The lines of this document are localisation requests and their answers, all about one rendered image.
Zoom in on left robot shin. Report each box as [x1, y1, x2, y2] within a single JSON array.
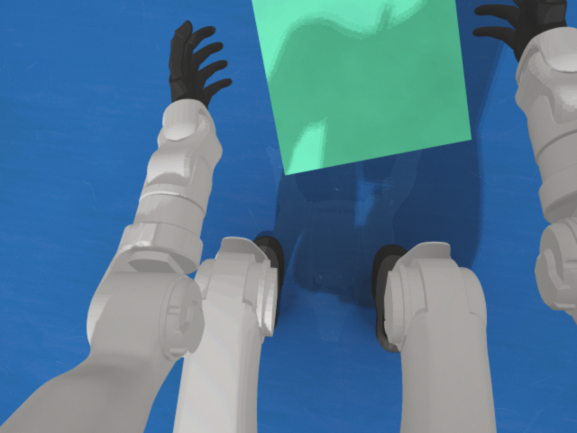
[[194, 236, 269, 299]]

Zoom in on robot right forearm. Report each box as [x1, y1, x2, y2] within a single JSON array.
[[515, 27, 577, 224]]

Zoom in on robot right hand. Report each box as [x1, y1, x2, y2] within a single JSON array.
[[472, 0, 567, 63]]

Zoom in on carton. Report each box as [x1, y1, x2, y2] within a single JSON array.
[[252, 0, 472, 175]]

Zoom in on robot shin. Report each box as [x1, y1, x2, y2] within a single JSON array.
[[384, 242, 487, 345], [194, 236, 269, 299]]

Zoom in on robot right upper arm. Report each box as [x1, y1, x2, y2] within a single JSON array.
[[535, 217, 577, 325]]

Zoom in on robot left forearm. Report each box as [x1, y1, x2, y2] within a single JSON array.
[[87, 99, 223, 344]]

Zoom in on robot left upper arm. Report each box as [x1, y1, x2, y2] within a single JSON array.
[[0, 272, 205, 433]]

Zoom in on robot left hand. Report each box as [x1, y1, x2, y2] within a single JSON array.
[[169, 20, 232, 110]]

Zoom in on right robot shin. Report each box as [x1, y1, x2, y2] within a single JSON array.
[[384, 242, 487, 345]]

